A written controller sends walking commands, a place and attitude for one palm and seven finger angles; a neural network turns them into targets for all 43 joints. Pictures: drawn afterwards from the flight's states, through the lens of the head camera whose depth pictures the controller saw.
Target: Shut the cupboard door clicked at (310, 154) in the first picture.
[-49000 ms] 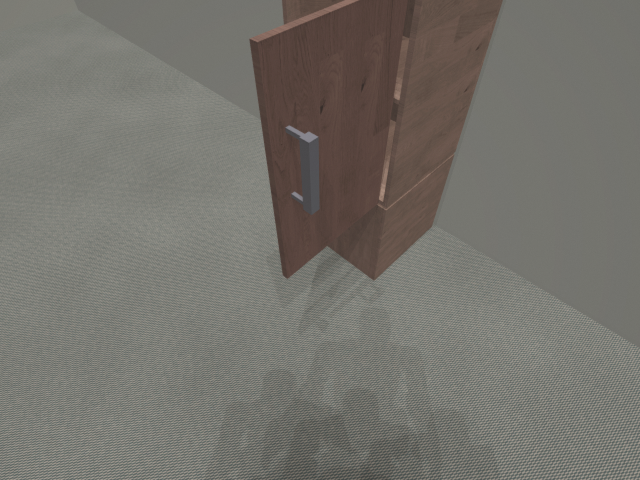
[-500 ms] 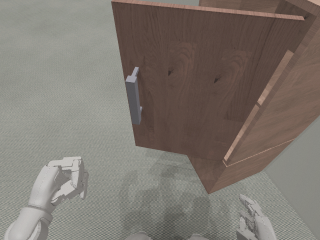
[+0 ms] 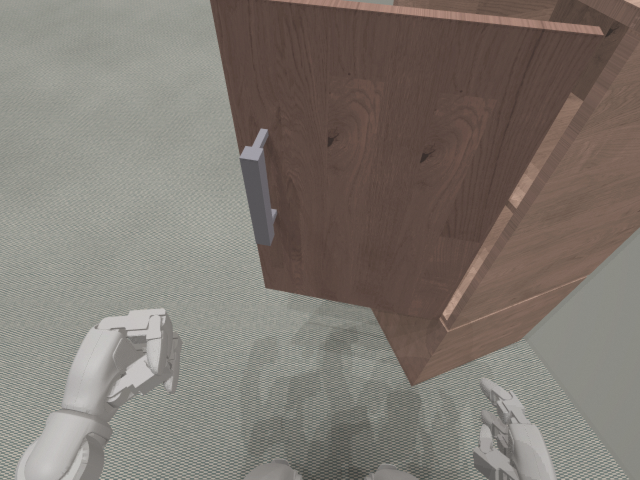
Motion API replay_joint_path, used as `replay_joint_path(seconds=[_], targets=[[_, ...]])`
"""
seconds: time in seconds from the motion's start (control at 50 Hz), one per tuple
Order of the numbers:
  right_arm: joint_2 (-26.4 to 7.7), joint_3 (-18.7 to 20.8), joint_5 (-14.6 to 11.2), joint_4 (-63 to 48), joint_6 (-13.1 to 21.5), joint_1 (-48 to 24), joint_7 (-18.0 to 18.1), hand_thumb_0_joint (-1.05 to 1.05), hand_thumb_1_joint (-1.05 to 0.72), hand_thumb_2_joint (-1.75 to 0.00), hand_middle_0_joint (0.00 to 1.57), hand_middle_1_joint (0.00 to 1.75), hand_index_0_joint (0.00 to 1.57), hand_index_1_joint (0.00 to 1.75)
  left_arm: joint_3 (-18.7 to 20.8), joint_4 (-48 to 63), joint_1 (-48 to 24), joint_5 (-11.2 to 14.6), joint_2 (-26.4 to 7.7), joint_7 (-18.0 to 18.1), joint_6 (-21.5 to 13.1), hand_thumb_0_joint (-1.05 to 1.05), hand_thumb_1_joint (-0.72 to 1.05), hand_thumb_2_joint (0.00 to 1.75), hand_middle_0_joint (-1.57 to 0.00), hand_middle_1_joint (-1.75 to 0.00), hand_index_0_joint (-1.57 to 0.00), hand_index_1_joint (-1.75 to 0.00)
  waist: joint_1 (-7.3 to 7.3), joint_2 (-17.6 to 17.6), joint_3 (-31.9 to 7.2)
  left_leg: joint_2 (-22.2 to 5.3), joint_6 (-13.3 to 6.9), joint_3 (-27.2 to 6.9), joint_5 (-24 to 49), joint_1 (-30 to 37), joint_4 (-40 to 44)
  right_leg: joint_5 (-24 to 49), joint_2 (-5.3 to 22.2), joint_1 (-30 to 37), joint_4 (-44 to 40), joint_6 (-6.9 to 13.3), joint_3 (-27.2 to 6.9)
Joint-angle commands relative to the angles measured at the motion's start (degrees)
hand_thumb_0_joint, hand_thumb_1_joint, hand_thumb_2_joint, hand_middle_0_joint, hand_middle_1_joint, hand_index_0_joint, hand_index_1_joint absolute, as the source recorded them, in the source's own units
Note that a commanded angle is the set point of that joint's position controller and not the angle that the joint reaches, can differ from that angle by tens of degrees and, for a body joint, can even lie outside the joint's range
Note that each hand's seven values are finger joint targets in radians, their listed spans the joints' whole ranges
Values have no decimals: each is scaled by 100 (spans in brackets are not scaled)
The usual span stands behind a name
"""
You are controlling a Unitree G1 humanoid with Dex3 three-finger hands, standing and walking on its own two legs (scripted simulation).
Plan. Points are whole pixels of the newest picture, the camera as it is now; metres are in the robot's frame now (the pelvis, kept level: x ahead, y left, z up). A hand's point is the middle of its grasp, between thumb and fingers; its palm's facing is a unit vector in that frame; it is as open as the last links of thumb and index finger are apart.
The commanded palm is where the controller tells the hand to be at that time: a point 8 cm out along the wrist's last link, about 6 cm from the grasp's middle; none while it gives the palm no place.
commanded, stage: bring the fist close to the handle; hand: left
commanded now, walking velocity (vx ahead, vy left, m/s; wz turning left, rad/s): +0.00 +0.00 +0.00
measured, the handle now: (263, 190) +0.49 +0.12 +0.06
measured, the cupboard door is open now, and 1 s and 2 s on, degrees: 57 57 49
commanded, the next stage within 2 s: push the door shut along its arc in 1.26 s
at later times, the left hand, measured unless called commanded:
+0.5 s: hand (239, 295) +0.32 +0.12 +0.06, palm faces -0.18 -0.98 -0.02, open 3.1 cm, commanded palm +0.32 +0.18 +0.07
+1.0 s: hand (281, 237) +0.40 +0.08 +0.07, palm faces -0.14 -0.99 -0.02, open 3.1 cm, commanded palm +0.38 +0.14 +0.07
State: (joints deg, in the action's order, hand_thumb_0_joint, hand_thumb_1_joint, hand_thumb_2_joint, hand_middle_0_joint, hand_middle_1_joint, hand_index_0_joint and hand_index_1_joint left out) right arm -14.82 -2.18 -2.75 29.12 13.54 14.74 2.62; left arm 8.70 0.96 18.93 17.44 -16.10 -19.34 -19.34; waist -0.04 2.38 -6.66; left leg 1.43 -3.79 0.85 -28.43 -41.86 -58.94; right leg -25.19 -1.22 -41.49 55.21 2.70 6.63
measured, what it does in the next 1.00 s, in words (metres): stands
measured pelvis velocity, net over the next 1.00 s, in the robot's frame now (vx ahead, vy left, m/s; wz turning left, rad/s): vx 0.01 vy -0.01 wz -0.03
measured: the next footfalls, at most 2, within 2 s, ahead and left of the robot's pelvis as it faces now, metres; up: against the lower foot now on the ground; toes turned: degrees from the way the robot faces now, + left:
none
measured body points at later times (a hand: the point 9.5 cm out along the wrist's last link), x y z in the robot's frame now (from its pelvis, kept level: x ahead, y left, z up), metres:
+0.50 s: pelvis +0.01 +0.00 +0.01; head +0.07 -0.01 +0.45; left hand +0.32 +0.18 +0.06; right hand +0.15 -0.25 -0.09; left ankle +0.01 +0.07 -0.68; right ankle +0.02 -0.10 -0.68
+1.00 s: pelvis +0.01 -0.01 +0.01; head +0.08 -0.02 +0.45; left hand +0.40 +0.14 +0.07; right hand +0.11 -0.27 -0.11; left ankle +0.01 +0.07 -0.68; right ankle +0.02 -0.10 -0.68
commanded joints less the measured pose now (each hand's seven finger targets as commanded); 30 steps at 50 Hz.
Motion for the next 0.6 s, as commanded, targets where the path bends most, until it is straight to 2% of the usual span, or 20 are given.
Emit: replay_joint_path(seconds=[0.0,0.06,0.08,0.12,0.14,0.16,0.18,0.2,0.24,0.26,0.32,0.34,0.36,0.4,0.42,0.44,0.46,0.5,0.54,0.58], targets=[[-775,319,-24,-648,307,-198,37,0,-90,-90,20,30,20,30,75,704,-1426,37,-522,27,-437,0,90,90,-130,-150,-130,-150,-338,68,-742,-146,209,-502,880,306,901,415,39,310,-768,-116,-504],[-857,349,-76,-673,236,-163,63,0,-90,-90,20,30,20,30,-29,329,-1766,-75,-607,-67,-76,0,90,90,-130,-150,-130,-150,-324,-20,-925,-132,185,-492,792,282,968,344,95,466,-876,-139,-576],[-868,334,-66,-690,209,-156,63,0,-90,-90,20,30,20,30,-67,283,-1895,-100,-628,-80,48,0,90,90,-130,-150,-130,-150,-275,71,-1029,-117,181,-504,929,295,984,467,99,587,-853,-113,-581],[-838,344,-70,-783,159,-163,69,0,-90,-90,20,30,20,30,-5,482,-2110,-93,-669,-36,190,0,90,90,-130,-150,-130,-150,-196,53,-1481,-100,178,-451,1242,487,1028,819,132,928,-836,-136,-586],[-829,354,-70,-778,136,-165,78,0,-90,-90,20,30,20,30,156,570,-2256,-95,-845,50,200,0,90,90,-130,-150,-130,-150,-181,8,-1607,-122,185,-454,1411,595,1043,990,133,1020,-818,-134,-569],[-790,349,-55,-819,130,-193,74,0,-90,-90,20,30,20,30,222,773,-2309,-67,-832,141,169,0,90,90,-130,-150,-130,-150,-93,155,-1817,-105,195,-428,1619,702,1063,1197,146,1169,-773,-128,-562],[-792,328,-27,-804,109,-169,74,0,-90,-90,20,30,20,30,357,713,-2297,-63,-950,269,168,0,90,90,-130,-150,-130,-150,-78,24,-1797,-113,202,-432,1754,650,1054,1349,127,1248,-749,-120,-551],[-736,316,-25,-783,95,-168,54,0,-90,-90,20,30,20,30,325,753,-2491,-59,-839,362,104,0,90,90,-130,-150,-130,-150,-93,-28,-1884,-115,209,-409,1895,721,1068,1516,126,1300,-719,-133,-539],[-700,318,-12,-755,74,-143,3,0,-90,-90,20,30,20,30,308,512,-2305,-55,-654,537,16,0,90,90,-130,-150,-130,-150,-71,-214,-1688,-118,238,-375,1948,639,1098,1606,123,1276,-708,-141,-507],[-702,330,-17,-711,48,-129,-21,0,-90,-90,20,30,20,30,301,363,-2305,-87,-608,608,-24,0,90,90,-130,-150,-130,-150,-75,-170,-1598,-119,255,-352,1945,604,1102,1617,129,1217,-701,-138,-504],[-744,349,-19,-635,-58,-40,-110,0,-90,-90,20,30,20,30,-63,-220,-2370,-294,-318,670,19,0,90,90,-130,-150,-130,-150,-196,-278,-1210,-144,265,-335,1834,497,1104,1532,132,931,-725,-140,-485],[-753,352,-18,-644,-83,-40,-134,0,-90,-90,20,30,20,30,-318,-295,-2466,-352,-126,634,58,0,90,90,-130,-150,-130,-150,-242,-235,-1188,-136,252,-334,1793,509,1089,1522,137,877,-732,-142,-505],[-786,379,-33,-638,-121,11,-147,0,-90,-90,20,30,20,30,-246,-401,-2449,-392,-233,631,92,0,90,90,-130,-150,-130,-150,-230,-264,-1164,-155,261,-347,1819,519,1101,1521,138,857,-741,-128,-499],[-792,403,-26,-670,-183,48,-155,0,-90,-90,20,30,20,30,-476,-227,-2808,-467,-129,603,106,0,90,90,-130,-150,-130,-150,-300,-215,-1443,-170,243,-354,2086,745,1076,1750,147,932,-726,-133,-506],[-771,424,-25,-702,-185,27,-159,0,-90,-90,20,30,20,30,-556,9,-2960,-452,-57,606,74,0,90,90,-130,-150,-130,-150,-269,-96,-1681,-165,244,-349,2196,899,1057,1832,154,997,-714,-138,-532],[-760,418,-24,-699,-196,21,-154,0,-90,-90,20,30,20,30,-581,85,-3071,-440,-63,634,62,0,90,90,-130,-150,-130,-150,-296,-77,-1741,-169,238,-343,2171,964,1051,1831,156,1013,-735,-141,-537],[-771,430,-18,-661,-214,28,-133,0,-90,-90,20,30,20,30,-371,201,-3341,-427,-261,714,-7,0,90,90,-130,-150,-130,-150,-301,-141,-1834,-178,244,-357,2163,996,1050,1822,153,1032,-724,-141,-532],[-750,403,25,-566,-247,6,-109,0,-90,-90,20,30,20,30,-231,231,-3775,-444,-392,888,-138,0,90,90,-130,-150,-130,-150,-294,-208,-1929,-169,239,-358,2225,986,1047,1945,149,1156,-683,-133,-562],[-683,376,29,-472,-265,-35,-126,0,-90,-90,20,30,20,30,-280,30,-4050,-488,-256,1073,-249,0,90,90,-130,-150,-130,-150,-326,-121,-1793,-177,256,-355,2162,992,1042,1831,148,980,-649,-131,-539],[-710,376,54,-349,-325,6,-142,0,-90,-90,20,30,20,30,-75,-363,-4205,-553,-429,1228,-295,0,90,90,-130,-150,-130,-150,-300,-260,-1746,-169,252,-345,2061,838,1015,1782,142,1001,-631,-127,-576]])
